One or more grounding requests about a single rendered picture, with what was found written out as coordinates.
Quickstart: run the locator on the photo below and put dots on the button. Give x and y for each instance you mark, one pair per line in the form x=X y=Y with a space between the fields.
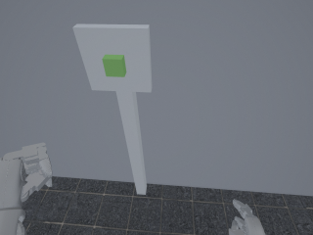
x=114 y=65

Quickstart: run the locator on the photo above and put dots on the left robot forearm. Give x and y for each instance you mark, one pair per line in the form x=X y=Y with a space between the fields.
x=11 y=221

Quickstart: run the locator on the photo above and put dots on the robot right hand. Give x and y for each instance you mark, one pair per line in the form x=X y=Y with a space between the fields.
x=251 y=225

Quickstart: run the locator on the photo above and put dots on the robot left hand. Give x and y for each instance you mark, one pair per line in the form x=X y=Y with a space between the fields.
x=14 y=167

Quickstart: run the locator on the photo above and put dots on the panel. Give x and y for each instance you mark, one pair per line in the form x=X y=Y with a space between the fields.
x=96 y=40

